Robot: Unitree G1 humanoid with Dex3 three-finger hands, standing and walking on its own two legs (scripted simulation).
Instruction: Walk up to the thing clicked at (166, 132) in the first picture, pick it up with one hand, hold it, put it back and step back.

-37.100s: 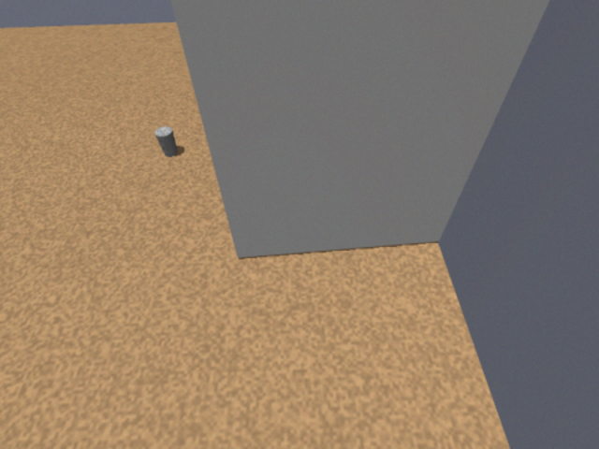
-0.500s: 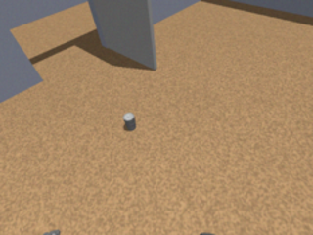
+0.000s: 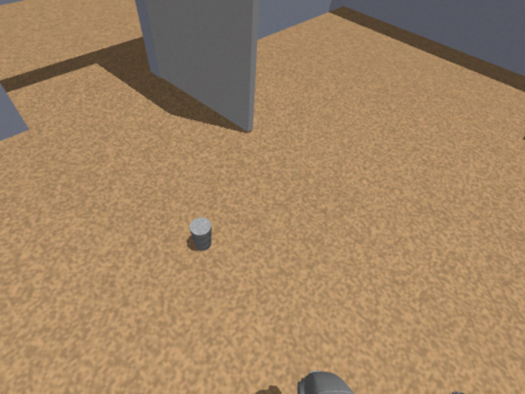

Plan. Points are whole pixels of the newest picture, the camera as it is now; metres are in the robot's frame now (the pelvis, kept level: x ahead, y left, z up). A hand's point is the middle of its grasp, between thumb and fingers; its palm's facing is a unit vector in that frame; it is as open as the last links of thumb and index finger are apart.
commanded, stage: walk up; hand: left
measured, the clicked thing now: (201, 235) +0.81 +0.22 -0.70
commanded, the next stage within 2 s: none
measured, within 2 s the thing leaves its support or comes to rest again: neither
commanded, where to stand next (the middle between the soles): +0.46 -0.02 m, yaw +0 degrees
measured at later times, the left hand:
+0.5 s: hand (128, 318) +0.27 +0.25 -0.13, palm faces -0.03 -0.93 -0.38, open 7.3 cm
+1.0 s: hand (138, 241) +0.44 +0.27 -0.15, palm faces -0.09 -0.93 -0.36, open 7.3 cm
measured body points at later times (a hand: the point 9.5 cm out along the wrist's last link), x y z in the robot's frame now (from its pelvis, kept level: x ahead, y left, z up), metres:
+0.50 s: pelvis +0.19 -0.02 +0.00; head +0.21 -0.03 +0.45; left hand +0.27 +0.30 -0.10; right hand +0.25 -0.34 -0.12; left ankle +0.25 +0.12 -0.70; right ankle +0.21 -0.15 -0.73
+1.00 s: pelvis +0.35 +0.00 -0.01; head +0.38 +0.00 +0.44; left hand +0.45 +0.32 -0.12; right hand +0.36 -0.33 -0.11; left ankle +0.34 +0.12 -0.74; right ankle +0.45 -0.15 -0.72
